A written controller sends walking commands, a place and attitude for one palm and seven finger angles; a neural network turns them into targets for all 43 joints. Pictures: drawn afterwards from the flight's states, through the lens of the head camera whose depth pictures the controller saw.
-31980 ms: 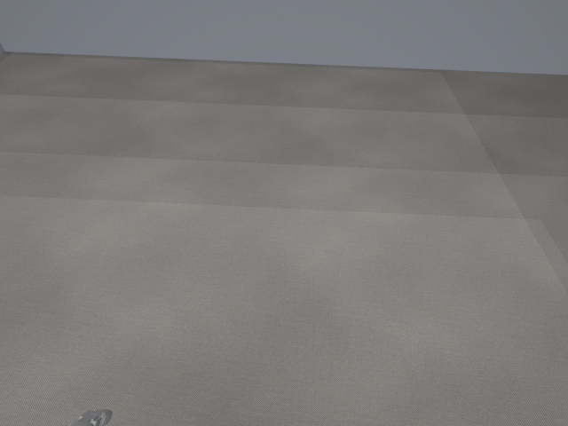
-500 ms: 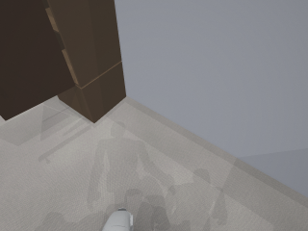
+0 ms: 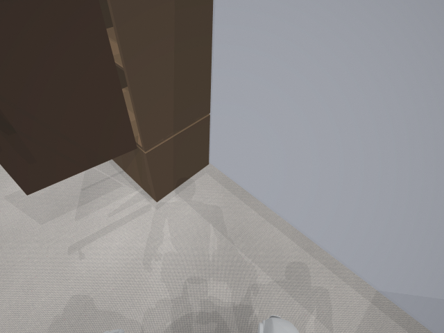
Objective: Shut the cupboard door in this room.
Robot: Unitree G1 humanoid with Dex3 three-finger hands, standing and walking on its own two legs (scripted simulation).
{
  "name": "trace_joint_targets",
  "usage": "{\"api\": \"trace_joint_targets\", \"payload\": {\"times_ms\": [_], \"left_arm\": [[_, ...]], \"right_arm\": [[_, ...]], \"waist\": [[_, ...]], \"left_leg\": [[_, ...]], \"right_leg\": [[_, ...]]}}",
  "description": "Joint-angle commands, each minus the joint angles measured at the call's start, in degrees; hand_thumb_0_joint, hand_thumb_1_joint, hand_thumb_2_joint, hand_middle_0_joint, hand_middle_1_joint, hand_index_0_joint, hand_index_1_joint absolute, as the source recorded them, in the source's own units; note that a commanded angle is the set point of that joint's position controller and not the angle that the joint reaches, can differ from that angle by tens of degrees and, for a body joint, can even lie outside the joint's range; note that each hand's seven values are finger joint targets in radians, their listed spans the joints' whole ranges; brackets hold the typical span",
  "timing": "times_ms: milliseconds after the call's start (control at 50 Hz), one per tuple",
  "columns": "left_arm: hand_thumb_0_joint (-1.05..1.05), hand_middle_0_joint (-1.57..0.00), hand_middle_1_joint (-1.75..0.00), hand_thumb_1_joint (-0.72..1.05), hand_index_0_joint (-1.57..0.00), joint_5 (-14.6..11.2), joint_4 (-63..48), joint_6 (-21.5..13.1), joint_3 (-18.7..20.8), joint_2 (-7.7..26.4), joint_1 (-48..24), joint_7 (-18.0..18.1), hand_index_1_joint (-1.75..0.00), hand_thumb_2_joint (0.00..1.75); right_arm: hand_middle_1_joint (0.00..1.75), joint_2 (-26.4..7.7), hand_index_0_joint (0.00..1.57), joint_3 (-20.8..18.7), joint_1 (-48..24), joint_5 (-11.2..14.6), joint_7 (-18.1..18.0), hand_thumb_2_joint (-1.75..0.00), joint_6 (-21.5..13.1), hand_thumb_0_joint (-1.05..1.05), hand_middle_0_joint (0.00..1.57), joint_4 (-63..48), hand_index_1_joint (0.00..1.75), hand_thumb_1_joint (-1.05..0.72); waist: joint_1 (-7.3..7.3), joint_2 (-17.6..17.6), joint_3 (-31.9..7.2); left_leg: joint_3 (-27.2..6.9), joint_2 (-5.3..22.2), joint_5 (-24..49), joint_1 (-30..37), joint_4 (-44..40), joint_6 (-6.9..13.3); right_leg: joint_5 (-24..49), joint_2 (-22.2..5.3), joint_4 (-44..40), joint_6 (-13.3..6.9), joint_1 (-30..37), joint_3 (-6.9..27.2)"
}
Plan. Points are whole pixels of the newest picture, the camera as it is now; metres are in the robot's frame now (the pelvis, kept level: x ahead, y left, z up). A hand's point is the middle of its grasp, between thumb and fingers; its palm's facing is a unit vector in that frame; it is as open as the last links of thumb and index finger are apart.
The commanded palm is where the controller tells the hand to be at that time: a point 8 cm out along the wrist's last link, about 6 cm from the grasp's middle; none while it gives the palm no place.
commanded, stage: turn to face it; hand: left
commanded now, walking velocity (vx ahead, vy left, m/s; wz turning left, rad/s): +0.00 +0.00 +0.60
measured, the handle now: out of the picture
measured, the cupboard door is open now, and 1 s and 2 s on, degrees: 80 80 80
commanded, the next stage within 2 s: take the last steps up to it in 1.10 s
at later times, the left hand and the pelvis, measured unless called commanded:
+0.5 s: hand out of the picture +0.05 +0.16 -0.16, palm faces +0.30 -0.92 -0.26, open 7.4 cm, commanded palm none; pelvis +0.05 -0.04 +0.00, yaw +17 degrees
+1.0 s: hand out of the picture -0.02 +0.22 -0.17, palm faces +0.50 -0.83 -0.26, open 7.4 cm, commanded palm none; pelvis +0.03 +0.00 +0.00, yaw +29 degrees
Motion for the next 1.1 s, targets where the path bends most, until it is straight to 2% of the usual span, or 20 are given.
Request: {"api": "trace_joint_targets", "payload": {"times_ms": [0,80,120,140,160,180,200,240,300,500,540,580,600,620,640,720,760,960,1040,1080], "left_arm": [[0.00,-0.20,-0.30,0.90,-0.20,-0.6,-5.1,-0.1,1.1,4.0,-1.1,0.3,-0.30,0.90],[0.00,-0.20,-0.30,0.90,-0.20,-1.1,-6.7,-0.4,1.0,4.1,-1.2,0.5,-0.30,0.90],[0.00,-0.20,-0.30,0.90,-0.20,-1.1,-6.0,-1.2,1.3,5.6,3.5,0.6,-0.30,0.90],[0.00,-0.20,-0.30,0.90,-0.20,-0.7,-5.0,-1.9,1.9,9.3,7.0,1.0,-0.30,0.90],[0.00,-0.20,-0.30,0.90,-0.20,-0.2,-3.7,-2.3,2.8,13.1,12.3,1.5,-0.30,0.90],[0.00,-0.20,-0.30,0.90,-0.20,-0.8,-4.1,-2.3,2.7,13.3,12.4,1.7,-0.30,0.90],[0.00,-0.20,-0.30,0.90,-0.20,-0.8,-5.1,-1.9,2.7,12.0,8.6,1.9,-0.30,0.90],[0.00,-0.20,-0.30,0.90,-0.20,-0.8,-6.7,-1.6,1.8,8.9,3.3,2.0,-0.30,0.90],[0.00,-0.20,-0.30,0.90,-0.20,-0.3,-7.0,-1.6,1.7,8.1,2.3,2.0,-0.30,0.90],[0.00,-0.20,-0.30,0.90,-0.20,0.7,-6.3,-0.1,3.6,13.3,5.9,1.3,-0.30,0.90],[0.00,-0.20,-0.30,0.90,-0.20,0.6,-6.1,0.2,3.8,14.4,6.5,1.0,-0.30,0.90],[0.00,-0.20,-0.30,0.90,-0.20,-0.1,-6.2,0.6,3.9,14.2,6.3,0.6,-0.30,0.90],[0.00,-0.20,-0.30,0.90,-0.20,-0.4,-7.0,1.0,3.5,11.6,6.9,0.3,-0.30,0.90],[0.00,-0.20,-0.30,0.90,-0.20,-0.4,-9.7,1.1,2.2,7.7,4.3,0.1,-0.30,0.90],[0.00,-0.20,-0.30,0.90,-0.20,0.0,-10.3,2.0,1.8,9.2,0.8,0.8,-0.30,0.90],[0.00,-0.20,-0.30,0.90,-0.20,-0.3,-5.9,2.0,2.5,9.3,4.2,0.0,-0.30,0.90],[0.00,-0.20,-0.30,0.90,-0.20,-0.4,-5.0,2.2,2.3,9.2,5.6,0.1,-0.30,0.90],[0.00,-0.20,-0.30,0.90,-0.20,-0.9,-6.0,1.8,1.1,6.6,0.6,0.8,-0.30,0.90],[0.00,-0.20,-0.30,0.90,-0.20,-1.2,-4.8,1.2,0.9,5.7,3.0,1.1,-0.30,0.90],[0.00,-0.20,-0.30,0.90,-0.20,-1.2,-3.5,0.5,0.9,6.0,6.2,1.4,-0.30,0.90]], "right_arm": [[0.30,-9.4,0.20,-1.9,3.7,-0.5,-0.7,-0.90,0.3,0.00,0.20,-2.4,0.30,-0.90],[0.30,-10.3,0.20,-2.4,2.3,-0.7,-1.0,-0.90,1.8,0.00,0.20,-2.6,0.30,-0.90],[0.30,-9.9,0.20,-2.5,1.3,-0.3,-0.9,-0.90,2.2,0.00,0.20,-3.0,0.30,-0.90],[0.30,-7.9,0.20,-2.3,2.6,0.4,-0.5,-0.90,2.0,0.00,0.20,-3.4,0.30,-0.90],[0.30,-5.3,0.20,-2.0,2.9,0.6,-0.1,-0.90,1.9,0.00,0.20,-4.9,0.30,-0.90],[0.30,-7.3,0.20,-2.4,3.1,0.4,-0.5,-0.90,2.8,0.00,0.20,-5.0,0.30,-0.90],[0.30,-7.1,0.20,-2.6,1.8,0.3,-0.4,-0.90,3.6,0.00,0.20,-4.8,0.30,-0.90],[0.30,-6.2,0.20,-2.4,-0.2,-0.2,0.7,-0.90,4.9,0.00,0.20,-4.4,0.30,-0.90],[0.30,-5.3,0.20,-2.3,-0.6,-0.3,1.6,-0.90,5.9,0.00,0.20,-4.7,0.30,-0.90],[0.30,-6.2,0.20,-1.5,-11.5,0.1,2.3,-0.90,5.6,0.00,0.20,-10.3,0.30,-0.90],[0.30,-6.8,0.20,-1.3,-10.7,0.0,2.1,-0.90,5.2,0.00,0.20,-10.7,0.30,-0.90],[0.30,-9.3,0.20,-1.8,-6.9,-0.2,2.1,-0.90,4.5,0.00,0.20,-10.2,0.30,-0.90],[0.30,-14.4,0.20,-2.9,-4.8,-0.5,1.9,-0.90,4.0,0.00,0.20,-10.2,0.30,-0.90],[0.30,-20.5,0.20,-4.3,-1.7,-0.6,1.5,-0.90,4.0,0.00,0.20,-10.3,0.30,-0.90],[0.30,-20.4,0.20,-4.1,0.2,-0.6,0.8,-0.90,4.1,0.00,0.20,-8.9,0.30,-0.90],[0.30,-14.7,0.20,-2.2,-10.1,-0.5,-0.1,-0.90,3.6,0.00,0.20,-11.3,0.30,-0.90],[0.30,-13.9,0.20,-1.9,-9.4,-0.2,-0.1,-0.90,3.3,0.00,0.20,-11.1,0.30,-0.90],[0.30,-12.4,0.20,-2.3,-3.5,-0.7,-0.4,-0.90,3.6,0.00,0.20,-7.4,0.30,-0.90],[0.30,-11.7,0.20,-2.3,-4.3,-0.8,-0.4,-0.90,3.7,0.00,0.20,-6.4,0.30,-0.90],[0.30,-10.7,0.20,-2.0,-5.2,-0.3,-0.3,-0.90,3.7,0.00,0.20,-6.0,0.30,-0.90]], "waist": [[-0.46,8.2,-1.0],[-0.08,10.2,-1.7],[2.58,7.3,-3.5],[3.44,-1.0,-7.7],[4.70,-13.0,-11.4],[4.27,-10.4,-11.4],[3.35,-10.1,-8.8],[1.15,-4.7,-3.1],[0.02,-6.7,-2.7],[3.07,-10.2,-1.6],[2.54,-9.2,-3.3],[-0.14,-4.0,-5.9],[-1.49,9.1,-7.4],[-3.78,23.3,-6.3],[-5.10,19.3,-7.1],[0.72,11.1,-3.3],[0.85,10.1,-4.3],[-1.30,9.4,-4.0],[-0.07,10.3,-4.7],[1.85,8.3,-6.1]], "left_leg": [[-13.1,17.1,41.3,2.6,-1.1,5.5],[-16.6,15.7,38.9,0.4,3.4,4.1],[-16.7,13.0,31.9,-3.3,10.0,1.0],[-12.8,8.4,21.0,-11.6,19.1,-2.4],[-4.5,-0.2,-16.1,-23.1,33.2,-6.3],[-7.1,1.7,-23.5,-22.2,42.1,-6.7],[-7.7,3.6,-21.4,-21.8,47.8,-6.8],[-7.2,5.8,-14.1,-23.2,51.7,-7.5],[-5.3,6.2,-10.2,-22.0,48.6,-8.5],[0.9,6.3,-12.6,-15.7,25.1,-8.2],[2.7,5.1,-9.9,-12.0,18.3,-7.7],[2.4,5.5,0.3,-0.8,5.0,-6.7],[-9.6,14.5,7.6,7.5,-0.9,-3.5],[-25.4,27.9,28.1,8.7,-3.2,3.7],[-25.0,28.6,28.0,5.0,-3.0,6.7],[-14.0,18.2,22.3,-0.2,-2.7,3.5],[-12.3,16.9,22.8,0.4,-3.3,3.3],[-19.2,17.7,22.9,1.9,-3.0,5.9],[-21.2,15.9,22.5,-2.4,-1.8,4.9],[-20.1,13.4,18.6,-6.6,1.5,2.3]], "right_leg": [[-3.0,1.6,-6.0,0.3,1.2,0.2],[-5.0,4.6,-17.9,-0.9,10.3,-0.9],[5.2,3.4,-31.4,-1.2,20.4,-0.4],[22.0,-4.3,-33.0,-3.6,33.5,5.6],[45.1,-19.8,-31.5,-11.2,43.1,16.7],[47.1,-23.2,-33.2,-15.2,37.4,17.1],[38.8,-21.5,-34.7,-15.2,31.8,16.1],[26.2,-16.0,-36.3,-13.0,24.3,7.9],[20.5,-13.2,-37.7,-10.8,22.0,1.6],[15.5,-15.7,-35.1,-11.8,23.0,-4.0],[17.5,-15.5,-31.7,-10.5,23.7,-5.6],[12.6,-14.0,-23.2,-6.7,18.4,-8.6],[-0.3,-8.6,-11.5,-3.0,8.4,-10.5],[-26.1,-1.9,0.1,0.4,-3.1,-8.7],[-25.3,-1.8,5.6,-0.2,-2.1,-2.0],[-10.5,-0.3,10.0,0.0,-0.2,1.0],[-8.2,0.2,9.2,0.4,1.3,1.2],[-13.2,2.7,-6.2,0.0,6.5,1.7],[-10.5,4.9,-17.6,-1.4,15.1,0.6],[-1.3,4.7,-30.5,-1.9,23.9,0.4]]}}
